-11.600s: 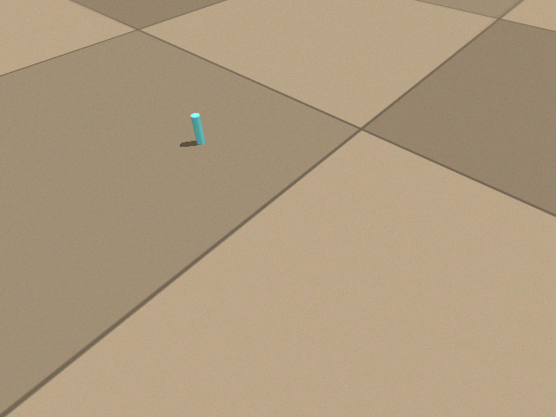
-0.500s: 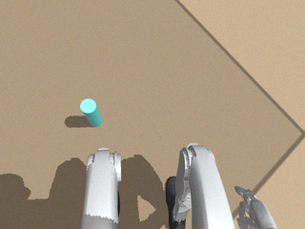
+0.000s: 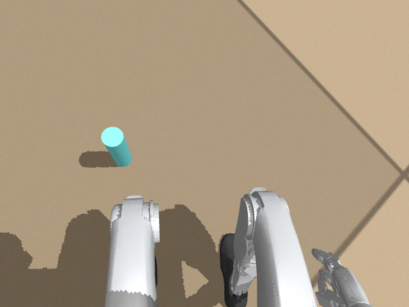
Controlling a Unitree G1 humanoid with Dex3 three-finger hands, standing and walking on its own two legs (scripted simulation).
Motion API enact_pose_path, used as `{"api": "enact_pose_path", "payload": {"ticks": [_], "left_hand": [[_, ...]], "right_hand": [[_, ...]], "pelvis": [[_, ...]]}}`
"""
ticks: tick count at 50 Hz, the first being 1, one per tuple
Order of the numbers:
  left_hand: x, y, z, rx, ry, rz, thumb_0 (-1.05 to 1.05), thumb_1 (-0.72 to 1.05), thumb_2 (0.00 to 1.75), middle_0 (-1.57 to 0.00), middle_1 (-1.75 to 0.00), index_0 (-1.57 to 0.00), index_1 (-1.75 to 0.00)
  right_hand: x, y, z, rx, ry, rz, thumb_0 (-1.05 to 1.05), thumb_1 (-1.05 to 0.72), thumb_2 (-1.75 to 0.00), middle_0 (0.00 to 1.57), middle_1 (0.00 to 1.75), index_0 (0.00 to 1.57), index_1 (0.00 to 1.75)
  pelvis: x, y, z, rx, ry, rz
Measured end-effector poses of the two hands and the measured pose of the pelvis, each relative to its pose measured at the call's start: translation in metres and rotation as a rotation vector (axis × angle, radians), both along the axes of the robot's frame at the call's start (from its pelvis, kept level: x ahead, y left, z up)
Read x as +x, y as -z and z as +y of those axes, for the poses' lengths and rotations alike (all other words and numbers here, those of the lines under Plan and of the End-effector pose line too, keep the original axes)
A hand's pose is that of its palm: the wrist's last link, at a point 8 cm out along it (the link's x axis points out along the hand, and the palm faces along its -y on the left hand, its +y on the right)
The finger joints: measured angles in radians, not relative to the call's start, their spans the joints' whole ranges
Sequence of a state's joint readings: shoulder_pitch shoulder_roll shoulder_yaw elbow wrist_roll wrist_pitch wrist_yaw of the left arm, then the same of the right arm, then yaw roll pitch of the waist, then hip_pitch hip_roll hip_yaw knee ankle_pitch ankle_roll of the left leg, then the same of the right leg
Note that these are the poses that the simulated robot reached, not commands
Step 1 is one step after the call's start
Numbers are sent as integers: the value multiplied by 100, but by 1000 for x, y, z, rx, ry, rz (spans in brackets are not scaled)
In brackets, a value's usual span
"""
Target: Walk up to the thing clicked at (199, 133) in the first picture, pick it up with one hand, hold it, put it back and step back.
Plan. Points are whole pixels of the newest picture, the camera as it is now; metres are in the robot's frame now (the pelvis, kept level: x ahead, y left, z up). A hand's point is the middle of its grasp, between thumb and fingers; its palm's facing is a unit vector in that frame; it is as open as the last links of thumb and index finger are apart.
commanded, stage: approach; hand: left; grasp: from the side
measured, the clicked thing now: (118, 149) +0.48 +0.20 -0.29
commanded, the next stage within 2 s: close in in 0.50 s
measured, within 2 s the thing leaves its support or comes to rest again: neither
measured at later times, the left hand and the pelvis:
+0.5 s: hand (58, 154) +0.43 +0.31 -0.17, palm faces +0.03 -1.00 +0.03, open 17.4 cm; pelvis -0.01 +0.00 -0.07, yaw -5 degrees
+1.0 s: hand (108, 161) +0.44 +0.22 -0.25, palm faces +0.02 -1.00 +0.01, open 17.6 cm; pelvis -0.02 +0.02 -0.09, yaw -9 degrees
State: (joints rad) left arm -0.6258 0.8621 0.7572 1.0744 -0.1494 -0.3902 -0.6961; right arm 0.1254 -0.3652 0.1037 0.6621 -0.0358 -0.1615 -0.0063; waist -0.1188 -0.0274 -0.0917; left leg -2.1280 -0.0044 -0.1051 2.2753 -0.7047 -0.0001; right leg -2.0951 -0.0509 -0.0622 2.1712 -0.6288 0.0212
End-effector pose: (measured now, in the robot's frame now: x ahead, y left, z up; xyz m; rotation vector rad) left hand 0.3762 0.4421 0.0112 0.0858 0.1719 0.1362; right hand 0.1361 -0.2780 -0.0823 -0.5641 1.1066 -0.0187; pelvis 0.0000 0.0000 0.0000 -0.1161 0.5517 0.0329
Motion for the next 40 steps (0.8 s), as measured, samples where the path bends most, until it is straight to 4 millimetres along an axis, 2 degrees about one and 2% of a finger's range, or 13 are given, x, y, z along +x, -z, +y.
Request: {"api": "enact_pose_path", "payload": {"ticks": [5,9,12,15,20,24,33,40], "left_hand": [[3,6,1,-10,-2,-20,-2,-54,7,-6,-8,-5,-10],[8,24,-4,-32,3,-59,-1,-55,5,-7,-9,-6,-10],[12,49,-13,-57,10,-73,-1,-56,4,-7,-9,-6,-10],[16,82,-26,-85,24,-62,-1,-55,3,-7,-9,-6,-10],[22,140,-51,-114,54,-35,-2,-54,4,-7,-8,-5,-10],[27,176,-74,-118,94,-40,-2,-53,4,-6,-8,-5,-10],[32,230,-118,-137,135,-21,-2,-54,5,-6,-8,-5,-10],[35,255,-149,-149,115,-45,-2,-58,2,-7,-7,-6,-8]], "right_hand": [[-3,3,0,-2,-11,8,1,-91,-90,20,30,20,30],[-6,7,0,-10,-40,21,1,-91,-90,20,30,20,30],[-7,12,0,-24,-64,32,1,-91,-90,20,30,20,30],[-8,17,-1,-43,-91,49,1,-91,-90,20,30,20,30],[-11,26,1,-84,-134,93,1,-90,-90,20,30,20,30],[-14,32,4,-113,-168,135,1,-91,-90,20,30,20,30],[-19,39,14,-158,-239,190,0,-93,-90,20,30,20,30],[-26,38,21,-186,-300,231,0,-94,-91,20,30,20,30]], "pelvis": [[-1,4,0,-2,2,-4],[-2,13,0,-9,9,-15],[-3,22,0,-17,16,-31],[-3,33,1,-28,23,-51],[-5,51,2,-51,34,-94],[-7,63,4,-69,41,-127],[-10,80,9,-112,60,-200],[-14,87,12,-146,75,-256]]}}
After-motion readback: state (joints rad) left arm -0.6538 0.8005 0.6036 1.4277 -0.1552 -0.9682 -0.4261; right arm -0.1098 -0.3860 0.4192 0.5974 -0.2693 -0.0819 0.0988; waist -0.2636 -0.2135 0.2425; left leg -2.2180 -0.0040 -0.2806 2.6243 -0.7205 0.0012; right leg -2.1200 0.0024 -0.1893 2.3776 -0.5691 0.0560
